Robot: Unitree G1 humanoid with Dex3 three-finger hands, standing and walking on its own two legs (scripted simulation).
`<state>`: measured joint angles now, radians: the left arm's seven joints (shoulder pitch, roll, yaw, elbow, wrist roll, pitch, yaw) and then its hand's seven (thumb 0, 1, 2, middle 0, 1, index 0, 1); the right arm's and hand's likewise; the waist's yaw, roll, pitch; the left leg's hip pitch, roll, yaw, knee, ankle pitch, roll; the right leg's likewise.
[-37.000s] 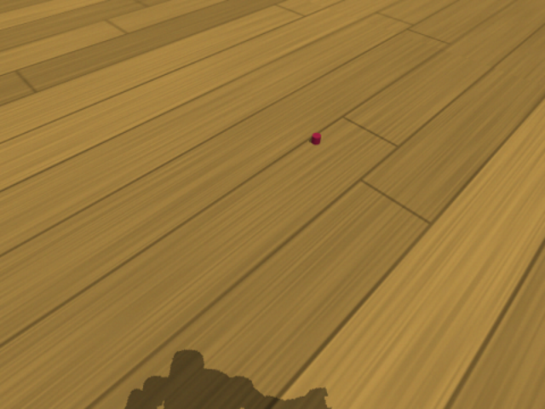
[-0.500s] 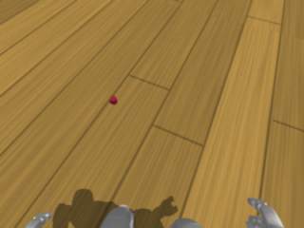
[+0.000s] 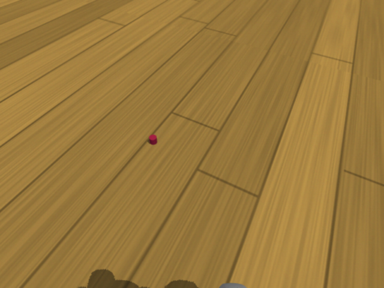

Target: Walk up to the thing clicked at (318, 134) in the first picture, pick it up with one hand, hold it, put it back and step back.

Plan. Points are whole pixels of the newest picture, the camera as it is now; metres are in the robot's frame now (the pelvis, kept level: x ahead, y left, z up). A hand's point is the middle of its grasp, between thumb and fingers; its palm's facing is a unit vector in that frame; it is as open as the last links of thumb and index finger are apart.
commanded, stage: step back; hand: left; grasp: from above
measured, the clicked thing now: (153, 139) +1.10 +0.24 -0.74
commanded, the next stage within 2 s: stand in 0.68 s
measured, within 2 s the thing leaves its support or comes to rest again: neither
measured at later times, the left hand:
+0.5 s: hand out of the picture +0.12 +0.26 -0.16, palm faces +0.01 -0.93 -0.37, open 7.4 cm
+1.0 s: hand (86, 280) +0.16 +0.24 -0.14, palm faces -0.05 -0.94 -0.34, open 7.4 cm
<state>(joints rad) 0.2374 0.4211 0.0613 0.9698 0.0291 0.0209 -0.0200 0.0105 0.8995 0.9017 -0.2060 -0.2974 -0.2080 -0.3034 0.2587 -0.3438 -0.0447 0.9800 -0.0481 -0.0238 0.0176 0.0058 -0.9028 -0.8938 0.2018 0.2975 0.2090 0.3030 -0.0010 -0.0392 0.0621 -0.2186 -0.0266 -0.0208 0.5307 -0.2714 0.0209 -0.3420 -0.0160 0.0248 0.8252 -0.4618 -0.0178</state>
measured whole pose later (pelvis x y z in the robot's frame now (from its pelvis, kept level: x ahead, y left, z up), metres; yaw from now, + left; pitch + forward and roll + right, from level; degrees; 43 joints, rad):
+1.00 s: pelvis +0.07 +0.00 +0.01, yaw -1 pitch -2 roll +0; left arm 0.10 0.35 -0.01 1.12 0.01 -0.02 0.00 0.01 0.90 0.90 -0.21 -0.30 -0.21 -0.30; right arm 0.05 -0.34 -0.01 1.13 -0.01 -0.01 0.02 0.00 -0.90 -0.89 0.20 0.30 0.21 0.30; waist -0.01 0.00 0.06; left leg -0.18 0.03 0.04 0.36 -0.14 -0.01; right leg -0.05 -0.01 0.01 0.34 -0.25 0.01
